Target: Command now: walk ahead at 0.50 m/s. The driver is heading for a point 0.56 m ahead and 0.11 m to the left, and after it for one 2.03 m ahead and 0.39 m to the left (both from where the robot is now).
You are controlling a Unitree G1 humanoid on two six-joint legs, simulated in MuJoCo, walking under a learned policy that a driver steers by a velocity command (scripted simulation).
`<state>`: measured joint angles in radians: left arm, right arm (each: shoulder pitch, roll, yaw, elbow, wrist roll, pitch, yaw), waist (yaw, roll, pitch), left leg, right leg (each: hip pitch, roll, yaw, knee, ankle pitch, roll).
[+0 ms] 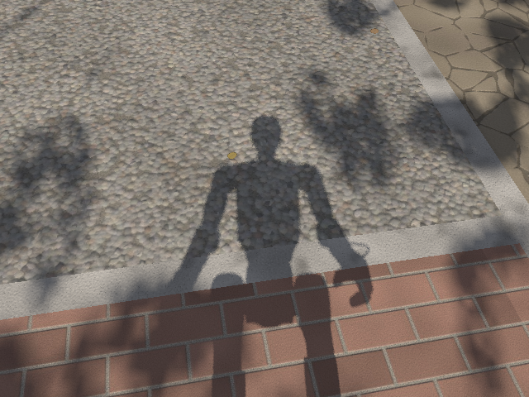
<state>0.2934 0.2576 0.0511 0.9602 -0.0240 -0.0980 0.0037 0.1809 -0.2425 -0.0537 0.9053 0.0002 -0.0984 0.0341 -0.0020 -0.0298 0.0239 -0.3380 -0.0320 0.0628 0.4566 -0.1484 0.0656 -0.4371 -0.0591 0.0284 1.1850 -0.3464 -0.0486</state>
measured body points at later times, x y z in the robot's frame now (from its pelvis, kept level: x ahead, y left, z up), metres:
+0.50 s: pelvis +0.28 -0.06 -0.01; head +0.31 -0.06 +0.44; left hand +0.45 +0.20 -0.11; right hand +0.26 -0.32 -0.16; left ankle +0.11 +0.08 -0.66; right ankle +0.37 -0.15 -0.74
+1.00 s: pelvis +0.53 +0.02 -0.02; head +0.57 +0.04 +0.42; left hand +0.46 +0.29 -0.17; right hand +0.79 -0.16 -0.12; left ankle +0.61 +0.13 -0.74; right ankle +0.38 -0.16 -0.71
